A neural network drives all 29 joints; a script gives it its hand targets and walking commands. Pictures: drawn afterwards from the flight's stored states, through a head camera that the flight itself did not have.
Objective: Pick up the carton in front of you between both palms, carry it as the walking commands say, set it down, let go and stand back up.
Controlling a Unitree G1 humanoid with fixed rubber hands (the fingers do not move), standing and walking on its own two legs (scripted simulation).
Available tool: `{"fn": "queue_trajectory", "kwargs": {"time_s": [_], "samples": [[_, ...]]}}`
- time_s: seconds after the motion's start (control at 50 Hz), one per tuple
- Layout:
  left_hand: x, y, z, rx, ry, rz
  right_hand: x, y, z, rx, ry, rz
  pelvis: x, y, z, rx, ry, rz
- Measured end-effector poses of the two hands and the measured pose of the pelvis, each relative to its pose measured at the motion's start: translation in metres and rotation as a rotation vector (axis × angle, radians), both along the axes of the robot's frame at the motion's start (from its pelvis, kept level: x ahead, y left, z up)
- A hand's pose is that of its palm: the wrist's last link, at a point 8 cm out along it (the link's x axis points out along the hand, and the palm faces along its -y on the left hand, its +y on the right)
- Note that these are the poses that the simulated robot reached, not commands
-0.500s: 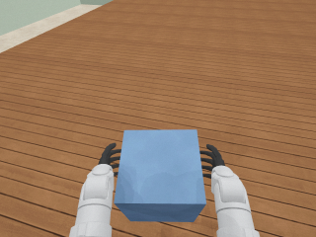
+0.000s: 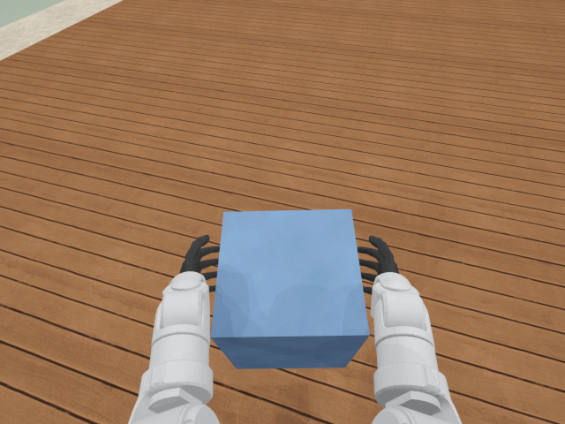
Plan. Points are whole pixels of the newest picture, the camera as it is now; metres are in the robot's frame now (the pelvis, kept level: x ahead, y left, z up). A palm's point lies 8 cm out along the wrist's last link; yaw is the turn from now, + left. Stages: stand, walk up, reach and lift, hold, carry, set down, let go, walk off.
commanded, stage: set down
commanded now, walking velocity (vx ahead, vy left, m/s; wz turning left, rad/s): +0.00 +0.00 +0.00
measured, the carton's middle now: (289, 295) +0.36 +0.01 -0.07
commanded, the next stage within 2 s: none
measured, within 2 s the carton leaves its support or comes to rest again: neither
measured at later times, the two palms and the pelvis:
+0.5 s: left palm (228, 311) +0.37 +0.13 -0.17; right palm (369, 310) +0.38 -0.16 -0.18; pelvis -0.04 +0.01 -0.11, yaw +0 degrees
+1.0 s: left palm (250, 323) +0.42 +0.10 -0.33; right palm (368, 322) +0.43 -0.19 -0.34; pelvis -0.06 +0.00 -0.23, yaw +1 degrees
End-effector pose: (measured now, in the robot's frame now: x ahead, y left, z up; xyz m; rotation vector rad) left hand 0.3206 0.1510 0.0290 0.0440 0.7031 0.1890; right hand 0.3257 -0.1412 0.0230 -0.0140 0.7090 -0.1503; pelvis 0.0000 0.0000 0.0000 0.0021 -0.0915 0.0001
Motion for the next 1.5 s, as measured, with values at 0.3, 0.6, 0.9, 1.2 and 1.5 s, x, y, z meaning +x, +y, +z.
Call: {"fn": "queue_trajectory", "kwargs": {"time_s": [0.3, 0.6, 0.9, 1.2, 1.5], "samples": [[0.024, -0.018, -0.145, 0.001, 0.008, -0.005, 0.025, -0.017, -0.151, -0.031, 0.008, 0.001, -0.032, 0.005, -0.046, 0.026, 0.412, -0.015], [0.065, -0.025, -0.219, -0.058, -0.053, 0.040, 0.071, -0.026, -0.224, 0.012, -0.049, 0.002, -0.049, 0.009, -0.130, 0.041, 0.714, -0.007], [0.089, -0.044, -0.324, -0.054, -0.024, 0.026, 0.097, -0.045, -0.328, -0.005, -0.021, 0.007, -0.056, 0.004, -0.208, 0.075, 0.878, -0.015], [0.111, -0.058, -0.413, -0.038, 0.000, 0.018, 0.116, -0.059, -0.418, -0.024, 0.001, 0.014, -0.067, 0.004, -0.277, 0.109, 0.906, -0.021], [0.127, -0.055, -0.510, -0.041, 0.024, 0.029, 0.146, -0.058, -0.510, -0.047, 0.024, 0.081, -0.076, 0.006, -0.336, 0.111, 0.863, -0.004]]}}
